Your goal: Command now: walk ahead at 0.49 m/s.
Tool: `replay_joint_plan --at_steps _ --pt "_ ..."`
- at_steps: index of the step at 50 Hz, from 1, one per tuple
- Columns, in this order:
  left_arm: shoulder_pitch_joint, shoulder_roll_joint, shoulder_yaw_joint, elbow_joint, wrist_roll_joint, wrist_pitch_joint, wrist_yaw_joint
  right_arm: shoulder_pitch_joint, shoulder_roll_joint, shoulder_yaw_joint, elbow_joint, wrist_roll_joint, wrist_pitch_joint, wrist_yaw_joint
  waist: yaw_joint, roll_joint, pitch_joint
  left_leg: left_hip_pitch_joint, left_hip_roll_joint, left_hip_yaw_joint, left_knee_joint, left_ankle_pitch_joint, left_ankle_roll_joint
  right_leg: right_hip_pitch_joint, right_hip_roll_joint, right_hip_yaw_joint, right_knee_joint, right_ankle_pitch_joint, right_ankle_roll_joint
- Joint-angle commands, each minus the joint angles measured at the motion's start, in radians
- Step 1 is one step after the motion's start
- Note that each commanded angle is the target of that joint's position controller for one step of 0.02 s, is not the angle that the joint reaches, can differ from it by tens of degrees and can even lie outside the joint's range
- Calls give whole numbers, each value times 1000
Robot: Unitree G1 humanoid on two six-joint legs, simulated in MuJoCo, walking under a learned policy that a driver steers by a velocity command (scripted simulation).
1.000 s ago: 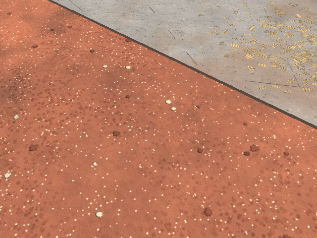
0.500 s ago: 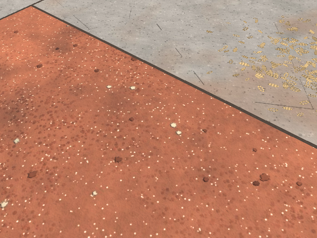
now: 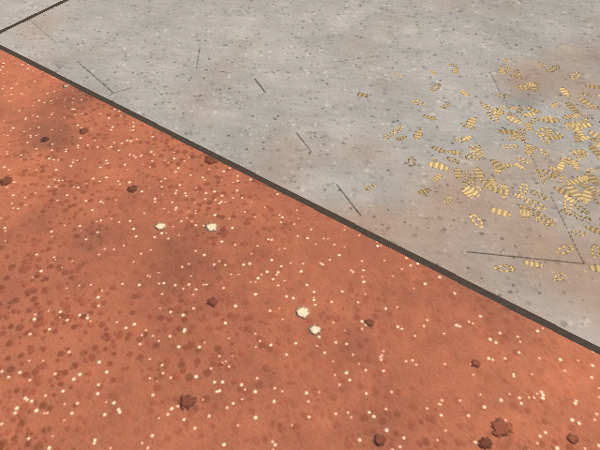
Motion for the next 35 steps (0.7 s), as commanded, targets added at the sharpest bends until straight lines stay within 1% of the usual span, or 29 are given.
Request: replay_joint_plan --at_steps 1,3,5,8,10,11,12,13,14,15,16,17,18,19,20,21,22,23,25,27,29,32,35 --pt "35 46 14 -42 13 3 7 -41 -131 -21 -54 1 -18 -19 47 76 56 -110 278 -205 -207 69 171 -19 -42 1 -140 161 27" --pt "-51 37 11 -66 9 -4 1 1 -143 -22 -48 9 -10 -30 17 72 53 -59 269 -182 -199 89 146 -21 -26 -13 -302 258 29" --pt "-128 29 7 -85 3 -9 -6 41 -159 -25 -38 17 -5 -35 -12 76 55 -18 264 -160 -190 84 127 12 3 -37 -431 307 35" --pt "-216 33 2 -113 -7 -12 -23 95 -169 -29 -16 26 6 -36 -46 85 73 73 294 -164 -158 57 122 16 24 -47 -534 281 36" --pt "-250 43 3 -134 -10 -18 -37 114 -170 -32 -5 27 16 -38 -48 90 82 146 327 -178 -118 58 113 9 32 -42 -583 217 16" --pt "-249 53 5 -141 -10 -22 -43 113 -174 -34 -3 27 21 -39 -40 94 79 172 341 -187 -94 70 106 24 38 -44 -604 175 2" --pt "-226 66 10 -140 -10 -27 -47 105 -182 -38 -3 27 27 -40 -22 103 68 190 351 -192 -63 110 97 67 49 -51 -624 135 -12" --pt "-172 84 19 -129 -9 -31 -48 85 -189 -39 -7 27 33 -40 15 114 39 191 344 -182 0 228 84 155 74 -73 -644 106 -29" --pt "-43 120 41 -91 -7 -33 -46 67 -176 -34 -13 22 38 -40 82 105 -35 172 296 -142 153 393 61 325 108 -100 -666 98 -54" --pt "162 192 68 -39 -1 -35 -38 57 -137 -17 -34 8 38 -39 159 51 -181 28 234 -85 427 358 25 621 18 0 -638 124 -110" --pt "295 309 97 -13 15 -27 -36 161 -20 19 -52 4 16 -30 142 -201 -327 -399 64 -11 838 -27 -56 1029 -232 436 -698 16 -268" --pt "310 229 75 -8 12 -26 -40 162 -58 13 -36 21 -12 -25 148 -222 -391 -545 43 -167 1002 -419 -46 1073 -284 690 -835 -66 -303" --pt "216 167 54 -24 7 -28 -39 68 -155 -12 -62 47 -27 -21 129 -150 -239 -629 108 -185 1060 -361 -23 949 -251 549 -842 -67 -244" --pt "115 130 40 -49 5 -26 -39 1 -162 -15 -80 49 -29 -25 99 -77 -154 -608 165 -155 1029 -262 -17 801 -210 399 -859 9 -209" --pt "46 95 30 -60 9 -24 -43 -27 -146 -18 -81 39 -20 -31 71 -20 -89 -567 199 -144 966 -190 -22 670 -170 289 -900 72 -189" --pt "15 71 22 -60 15 -29 -47 -15 -131 -25 -76 33 -3 -36 39 -32 -56 -506 228 -150 908 -141 -25 584 -133 204 -938 106 -164" --pt "12 62 21 -48 19 -32 -50 9 -106 -24 -67 34 15 -37 22 -47 -41 -459 233 -149 887 -112 -31 531 -113 152 -967 130 -156" --pt "30 67 24 -33 22 -36 -49 26 -83 -23 -60 36 28 -38 14 -44 -30 -447 229 -149 879 -93 -35 505 -104 105 -984 182 -160" --pt "65 91 33 -7 30 -41 -40 3 -79 -29 -73 38 41 -42 11 -30 -2 -497 218 -177 843 -28 -42 504 -101 31 -1000 274 -160" --pt "87 102 37 8 33 -40 -28 -56 -81 -36 -98 33 43 -42 21 -17 16 -568 203 -209 757 57 -48 537 -107 -18 -1007 321 -154" --pt "85 104 35 11 32 -37 -17 -105 -77 -39 -118 29 40 -37 27 -18 26 -576 189 -204 644 154 -51 551 -98 -71 -1018 321 -137" --pt "101 117 36 20 26 -34 -3 -201 -60 -32 -153 23 38 -20 58 -14 56 -552 182 -141 490 254 -49 572 -95 -137 -1040 299 -116" --pt "160 125 39 48 19 -20 5 -290 -42 -23 -199 22 38 -3 93 3 92 -598 181 -104 403 238 -35 683 -128 -174 -1015 335 -110"
Keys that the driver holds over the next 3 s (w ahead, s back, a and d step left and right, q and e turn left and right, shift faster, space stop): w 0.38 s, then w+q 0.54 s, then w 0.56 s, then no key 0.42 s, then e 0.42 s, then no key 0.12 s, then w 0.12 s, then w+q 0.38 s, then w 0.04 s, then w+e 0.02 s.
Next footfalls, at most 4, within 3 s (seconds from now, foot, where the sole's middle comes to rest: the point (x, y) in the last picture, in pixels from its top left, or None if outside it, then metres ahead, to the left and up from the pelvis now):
0.30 right None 0.34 -0.17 -0.78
0.88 left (265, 407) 0.62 0.09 -0.78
1.40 right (305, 274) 1.00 -0.02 -0.78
1.86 left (208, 266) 1.04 0.25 -0.78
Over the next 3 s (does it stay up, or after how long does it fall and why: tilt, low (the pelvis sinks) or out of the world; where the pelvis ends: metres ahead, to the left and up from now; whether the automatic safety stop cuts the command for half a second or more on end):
stays up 1.07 0.16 -0.01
